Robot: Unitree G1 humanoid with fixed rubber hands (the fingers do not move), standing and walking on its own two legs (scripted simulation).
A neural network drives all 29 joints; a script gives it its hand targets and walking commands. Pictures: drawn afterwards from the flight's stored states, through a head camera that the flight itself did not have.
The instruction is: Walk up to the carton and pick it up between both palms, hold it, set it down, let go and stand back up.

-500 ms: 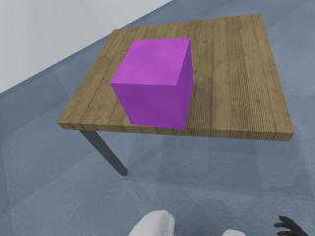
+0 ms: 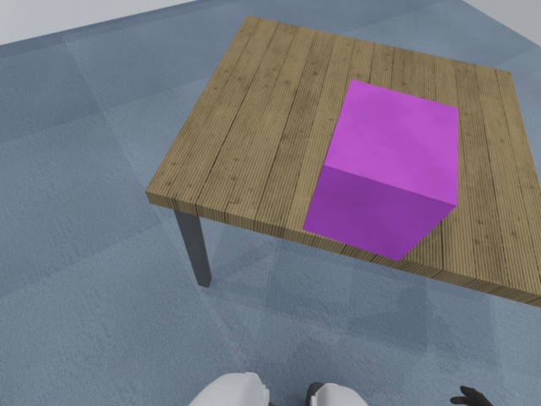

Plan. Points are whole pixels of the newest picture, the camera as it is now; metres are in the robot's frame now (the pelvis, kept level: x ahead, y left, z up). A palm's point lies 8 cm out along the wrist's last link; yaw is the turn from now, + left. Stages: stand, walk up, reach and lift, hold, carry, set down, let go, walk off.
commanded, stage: walk up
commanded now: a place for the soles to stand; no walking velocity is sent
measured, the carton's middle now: (375, 172) +0.50 -0.16 -0.01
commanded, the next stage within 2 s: none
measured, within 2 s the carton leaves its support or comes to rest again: neither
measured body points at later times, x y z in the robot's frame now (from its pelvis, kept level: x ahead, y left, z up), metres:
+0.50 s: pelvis +0.05 +0.12 -0.03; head +0.12 +0.21 +0.40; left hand +0.10 +0.45 -0.20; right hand +0.15 -0.19 -0.09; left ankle +0.03 +0.20 -0.73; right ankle +0.01 -0.08 -0.64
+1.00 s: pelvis +0.09 +0.01 -0.04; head +0.16 +0.00 +0.40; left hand +0.16 +0.34 -0.14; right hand +0.27 -0.29 -0.15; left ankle +0.05 +0.17 -0.67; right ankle +0.14 -0.10 -0.73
